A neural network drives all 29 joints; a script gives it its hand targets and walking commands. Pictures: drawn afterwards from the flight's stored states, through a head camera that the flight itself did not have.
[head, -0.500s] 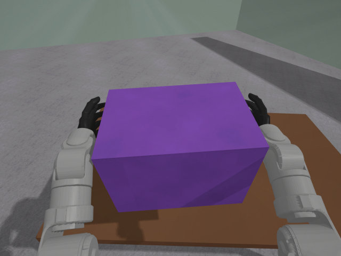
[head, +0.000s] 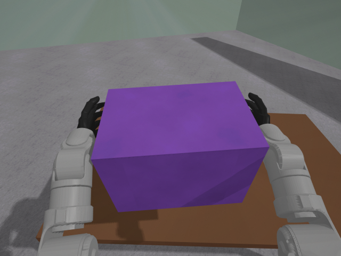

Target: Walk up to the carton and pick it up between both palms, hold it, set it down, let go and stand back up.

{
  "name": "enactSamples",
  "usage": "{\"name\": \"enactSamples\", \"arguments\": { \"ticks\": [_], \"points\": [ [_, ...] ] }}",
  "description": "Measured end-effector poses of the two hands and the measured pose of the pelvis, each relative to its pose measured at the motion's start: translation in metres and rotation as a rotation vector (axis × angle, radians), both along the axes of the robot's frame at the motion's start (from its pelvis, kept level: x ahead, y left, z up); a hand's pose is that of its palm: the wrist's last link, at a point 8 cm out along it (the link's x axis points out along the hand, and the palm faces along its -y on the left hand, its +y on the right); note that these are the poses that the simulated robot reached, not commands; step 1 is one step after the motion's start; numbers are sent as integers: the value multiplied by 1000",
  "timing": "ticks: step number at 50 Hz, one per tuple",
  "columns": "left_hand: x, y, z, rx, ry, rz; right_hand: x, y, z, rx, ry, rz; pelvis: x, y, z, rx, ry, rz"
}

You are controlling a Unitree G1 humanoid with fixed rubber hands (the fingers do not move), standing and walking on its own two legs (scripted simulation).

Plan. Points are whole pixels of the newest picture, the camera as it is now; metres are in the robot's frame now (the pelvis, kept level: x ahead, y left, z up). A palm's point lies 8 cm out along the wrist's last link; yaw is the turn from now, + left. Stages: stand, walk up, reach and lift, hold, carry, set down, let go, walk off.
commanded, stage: hold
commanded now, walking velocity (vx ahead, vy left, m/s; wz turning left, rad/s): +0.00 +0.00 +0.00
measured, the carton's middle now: (176, 147) +0.34 +0.01 +0.14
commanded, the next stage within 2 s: none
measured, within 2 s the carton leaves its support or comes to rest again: neither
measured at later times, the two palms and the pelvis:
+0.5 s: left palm (88, 130) +0.35 +0.21 +0.18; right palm (258, 126) +0.37 -0.18 +0.19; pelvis +0.00 +0.00 +0.00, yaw +0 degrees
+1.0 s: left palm (88, 131) +0.35 +0.21 +0.18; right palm (258, 126) +0.37 -0.18 +0.19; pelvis +0.00 +0.00 +0.00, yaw +0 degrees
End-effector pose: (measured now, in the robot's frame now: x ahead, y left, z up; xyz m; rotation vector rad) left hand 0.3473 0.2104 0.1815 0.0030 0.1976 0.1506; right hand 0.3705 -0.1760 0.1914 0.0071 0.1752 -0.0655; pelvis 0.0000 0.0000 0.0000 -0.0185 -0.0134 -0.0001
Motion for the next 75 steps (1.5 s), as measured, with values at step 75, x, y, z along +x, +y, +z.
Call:
{"name": "enactSamples", "arguments": {
  "ticks": [75],
  "points": [
    [2, -1, 0, 2, 2, -1, 3, -1, -1, -1, -2, 0, 2, 0, 0, 0, 3, 0]
  ]
}}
